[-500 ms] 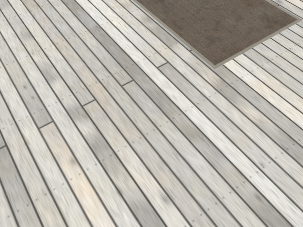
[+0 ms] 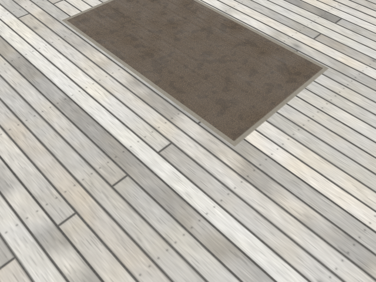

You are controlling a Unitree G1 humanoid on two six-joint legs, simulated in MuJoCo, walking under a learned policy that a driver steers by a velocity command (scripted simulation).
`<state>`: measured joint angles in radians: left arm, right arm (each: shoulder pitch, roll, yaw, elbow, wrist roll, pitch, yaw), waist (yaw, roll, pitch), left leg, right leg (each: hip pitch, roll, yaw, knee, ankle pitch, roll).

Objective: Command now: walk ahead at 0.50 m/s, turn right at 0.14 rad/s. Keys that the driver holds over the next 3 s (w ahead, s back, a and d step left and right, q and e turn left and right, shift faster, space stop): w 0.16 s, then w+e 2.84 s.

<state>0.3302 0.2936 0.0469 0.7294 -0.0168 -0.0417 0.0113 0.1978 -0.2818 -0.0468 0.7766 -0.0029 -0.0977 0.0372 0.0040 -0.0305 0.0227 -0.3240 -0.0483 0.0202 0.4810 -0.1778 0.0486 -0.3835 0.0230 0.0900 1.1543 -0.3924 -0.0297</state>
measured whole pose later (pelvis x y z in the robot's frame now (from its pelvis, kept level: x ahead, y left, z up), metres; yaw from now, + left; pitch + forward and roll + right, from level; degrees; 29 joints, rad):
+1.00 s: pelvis +0.57 -0.06 +0.00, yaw -25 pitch +1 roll +1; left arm 0.34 0.31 0.06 0.73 -0.03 -0.02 0.01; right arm 0.16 -0.27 -0.04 0.71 -0.01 -0.09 0.01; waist 0.02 -0.03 0.02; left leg -0.32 -0.03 0.03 0.49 -0.19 0.02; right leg -0.41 0.03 0.10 1.17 -0.40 -0.02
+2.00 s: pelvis +1.01 -0.41 +0.00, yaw -60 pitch +1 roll +1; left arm 0.34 0.31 0.06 0.72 -0.03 -0.02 0.02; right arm 0.15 -0.27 -0.05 0.71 -0.01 -0.10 0.02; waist 0.02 -0.03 0.03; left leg -0.33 -0.03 0.04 0.49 -0.18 0.02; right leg -0.39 0.03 0.11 1.18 -0.41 -0.02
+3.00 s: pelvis +1.15 -0.97 +0.00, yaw -96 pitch +1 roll +1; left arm 0.35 0.31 0.06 0.73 -0.03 -0.02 0.02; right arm 0.14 -0.27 -0.05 0.70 -0.01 -0.10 0.02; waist 0.03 -0.03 0.03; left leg -0.35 -0.03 0.03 0.51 -0.18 0.02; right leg -0.38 0.04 0.11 1.18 -0.42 -0.02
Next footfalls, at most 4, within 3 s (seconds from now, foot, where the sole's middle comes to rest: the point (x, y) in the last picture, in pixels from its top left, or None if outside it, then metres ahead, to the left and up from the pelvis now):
0.40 right None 0.39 -0.14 -0.77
0.86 left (191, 225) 0.70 0.01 -0.77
1.38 right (283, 201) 0.81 -0.36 -0.77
1.86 left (286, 137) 1.15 -0.44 -0.77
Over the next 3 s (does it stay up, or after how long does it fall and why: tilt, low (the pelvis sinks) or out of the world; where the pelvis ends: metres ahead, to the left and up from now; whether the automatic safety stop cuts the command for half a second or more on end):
stays up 1.15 -0.97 0.00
